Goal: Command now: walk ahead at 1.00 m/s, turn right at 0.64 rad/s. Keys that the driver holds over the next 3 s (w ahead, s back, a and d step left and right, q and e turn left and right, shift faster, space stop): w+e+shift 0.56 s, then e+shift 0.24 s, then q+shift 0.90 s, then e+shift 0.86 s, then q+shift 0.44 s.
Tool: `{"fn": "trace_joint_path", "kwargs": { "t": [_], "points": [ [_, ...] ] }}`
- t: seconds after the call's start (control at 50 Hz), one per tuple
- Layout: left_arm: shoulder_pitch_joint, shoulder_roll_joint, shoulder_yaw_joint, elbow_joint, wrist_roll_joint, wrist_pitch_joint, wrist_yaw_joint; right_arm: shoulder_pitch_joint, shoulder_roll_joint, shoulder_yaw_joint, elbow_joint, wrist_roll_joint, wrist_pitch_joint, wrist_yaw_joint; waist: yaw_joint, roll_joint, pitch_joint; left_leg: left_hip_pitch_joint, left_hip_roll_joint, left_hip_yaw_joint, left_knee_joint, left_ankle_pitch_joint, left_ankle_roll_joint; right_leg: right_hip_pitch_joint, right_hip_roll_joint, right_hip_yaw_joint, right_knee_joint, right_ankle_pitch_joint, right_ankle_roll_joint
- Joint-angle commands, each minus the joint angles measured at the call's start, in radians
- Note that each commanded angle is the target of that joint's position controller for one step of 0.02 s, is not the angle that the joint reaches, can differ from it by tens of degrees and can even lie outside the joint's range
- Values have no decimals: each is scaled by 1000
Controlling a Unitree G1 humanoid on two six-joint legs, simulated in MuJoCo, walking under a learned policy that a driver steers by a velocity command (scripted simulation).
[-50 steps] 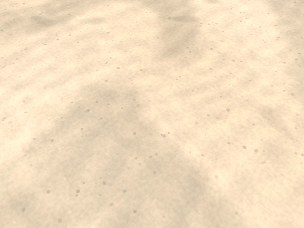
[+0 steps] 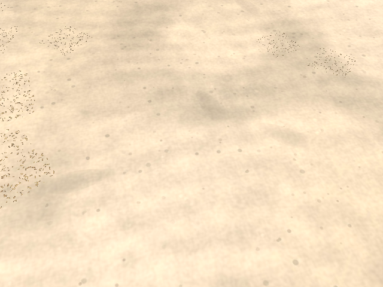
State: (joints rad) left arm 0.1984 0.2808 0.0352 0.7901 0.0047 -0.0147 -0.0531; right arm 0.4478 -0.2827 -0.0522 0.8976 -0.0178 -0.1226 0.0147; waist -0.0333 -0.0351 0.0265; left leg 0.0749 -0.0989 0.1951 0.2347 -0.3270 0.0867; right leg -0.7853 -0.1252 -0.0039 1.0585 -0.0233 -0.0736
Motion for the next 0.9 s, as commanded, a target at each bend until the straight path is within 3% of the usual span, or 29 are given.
{"fn": "trace_joint_path", "kwargs": {
  "t": [0.02, 0.06, 0.1, 0.14, 0.16, 0.18, 0.2, 0.22, 0.24, 0.26, 0.3, 0.34, 0.4, 0.48, 0.52, 0.54, 0.56, 0.58, 0.6, 0.62, 0.64, 0.66, 0.68, 0.7, 0.72, 0.74, 0.78, 0.84, 0.9],
  "points": [
    [-109, 8, -12, -80, -3, -16, -22, -84, -60, 3, -65, 9, -31, -8, 33, 57, 110, -192, 207, 51, -156, 698, -52, 124, 37, -110, -193, 162, -29],
    [-135, 16, -16, -93, 3, -20, -31, -59, -97, 2, -56, 13, -31, -27, 39, 70, 88, -102, 229, 84, -112, 1016, -81, 206, 103, -181, -321, 209, -63],
    [-50, 60, -6, -70, 4, -15, -28, -63, -160, -10, -62, 7, -12, -55, 99, 129, 8, 11, 267, 90, 47, 1378, -101, 321, 179, -221, -356, 145, -90],
    [252, 146, 31, 10, 5, -4, -12, -149, -219, -29, -94, -11, 27, -73, 264, 172, -131, -21, 310, 63, 419, 1552, -95, 620, 237, -193, -331, -11, -131],
    [472, 197, 62, 73, 6, -3, 5, -223, -234, -37, -118, -22, 45, -69, 371, 143, -191, -156, 306, 33, 766, 1399, -76, 835, 217, -99, -381, -110, -183],
    [466, 223, 84, 88, -13, -1, 27, -257, -152, -21, -113, -24, 47, -41, 342, -14, -121, -368, 134, 30, 1189, 474, -62, 912, 168, 2, -444, -147, -224],
    [353, 293, 95, 73, 5, 10, 29, -208, 0, 24, -203, -37, 19, -27, 155, -230, -89, -800, 12, -86, 1515, -192, -97, 1054, 37, 354, -390, 88, -330],
    [303, 324, 105, 24, 14, 13, 34, -185, -21, 41, -286, -16, -9, -21, 136, -190, -266, -976, 32, -282, 1538, -170, -91, 1176, -106, 758, -677, -288, -459],
    [266, 238, 93, 5, 16, 10, 42, -247, -84, 40, -281, -27, -29, -19, 129, 21, -145, -996, 95, -312, 1413, -71, -76, 1039, -120, 817, -839, -465, -396],
    [220, 182, 78, 16, 13, 7, 43, -266, -102, 34, -272, -29, -29, -16, 70, 137, -33, -933, 138, -301, 1297, -9, -78, 852, -86, 725, -862, -446, -331],
    [183, 165, 67, 8, 4, -25, 52, -262, -89, 45, -277, -58, 13, -18, -1, 163, 43, -813, 191, -299, 1158, -20, -119, 601, -6, 586, -861, -262, -308],
    [161, 169, 62, -3, -2, -53, 50, -296, -71, 56, -299, -61, 52, -10, -20, 143, 71, -706, 225, -254, 968, -18, -152, 416, 77, 451, -897, -203, -285],
    [181, 183, 73, -10, -6, -66, 47, -472, -37, 77, -374, -33, 54, 7, 46, 70, 90, -600, 212, -197, 627, 237, -162, 354, 159, 345, -904, -2, -236],
    [238, 211, 93, -7, -15, -61, 36, -544, -45, 77, -402, -5, 46, 4, 129, -16, 15, -519, 136, -186, 364, 418, -129, 560, 137, 370, -828, 241, -168],
    [216, 226, 100, -19, -10, -60, 44, -489, -89, 60, -389, -7, 39, -7, 99, -26, -33, -414, 102, -210, 273, 364, -114, 646, 124, 397, -722, 372, -126],
    [198, 251, 105, -25, -2, -62, 44, -388, -137, 39, -360, -5, 35, -18, 48, -22, -107, -302, 75, -214, 278, 278, -103, 683, 124, 400, -594, 496, -102],
    [145, 282, 110, -37, 2, -65, 40, -207, -178, 16, -319, -1, 29, -31, -69, -12, -202, -109, 86, -212, 278, 211, -92, 644, 145, 381, -383, 517, -80],
    [96, 229, 96, -60, 4, -75, 38, 15, -234, -10, -273, -19, 23, -52, -169, 17, -302, 130, 198, -297, 311, 78, -68, 510, 188, 339, -99, 374, -56],
    [114, 40, 48, -105, -11, -78, 49, 118, -298, -24, -252, -64, 19, -64, -138, 275, -373, 349, 512, -635, 251, 22, -38, 239, 285, 218, 222, -500, -39],
    [236, 73, 36, -154, -33, -65, 54, 7, -343, -43, -267, -60, 28, -50, -13, 478, -485, 388, 639, -1101, 116, 111, 80, 60, 284, 148, 399, -538, -22],
    [156, 151, 47, -109, 1, -38, 67, -111, -205, -21, -301, -49, 33, -42, -20, 227, -328, 242, 573, -908, 130, 185, 78, 17, 183, 118, 404, -423, -16],
    [84, 162, 53, -112, 15, -24, 60, -155, -111, 5, -294, -36, 36, -35, -23, 122, -209, 103, 506, -675, 165, 399, 61, 34, 154, 85, 349, -361, 2],
    [54, 154, 57, -114, 21, -11, 47, -153, -77, 15, -274, -36, 39, -32, -11, 79, -153, 20, 457, -527, 172, 567, 43, 51, 126, 75, 314, -355, 20],
    [48, 138, 63, -164, -61, -10, 52, -223, -93, -6, -280, 22, 28, -36, 16, 199, -98, -18, 391, -423, 152, 646, 34, 42, 62, 106, 318, -355, 52],
    [42, 141, 61, -179, -75, 1, 47, -241, -82, -5, -263, 29, 21, -39, 34, 206, -87, -72, 381, -368, 127, 629, 28, 60, 35, 100, 285, -339, 57],
    [22, 123, 57, -202, -71, 13, 45, -261, -76, -10, -254, 32, 17, -42, 47, 182, -57, -120, 377, -319, 97, 637, 35, 64, 23, 85, 222, -340, 65],
    [-35, 85, 40, -243, -50, 24, 37, -331, -113, -25, -245, 33, 21, -51, 68, 151, 6, -238, 384, -218, 38, 681, 50, 89, 15, 42, 47, -302, 90],
    [-65, 56, 20, -246, -22, 12, 13, -333, -185, -47, -224, 30, 25, -56, 55, 113, -39, -305, 323, -92, 42, 729, 46, 297, 63, -6, -258, -54, 78],
    [-119, 84, 26, -252, -9, -8, -10, -272, -229, -55, -190, 63, 21, -39, 44, 87, -71, -229, 339, -101, 97, 793, 50, 399, 130, -8, -419, 5, 28]
  ]
}}
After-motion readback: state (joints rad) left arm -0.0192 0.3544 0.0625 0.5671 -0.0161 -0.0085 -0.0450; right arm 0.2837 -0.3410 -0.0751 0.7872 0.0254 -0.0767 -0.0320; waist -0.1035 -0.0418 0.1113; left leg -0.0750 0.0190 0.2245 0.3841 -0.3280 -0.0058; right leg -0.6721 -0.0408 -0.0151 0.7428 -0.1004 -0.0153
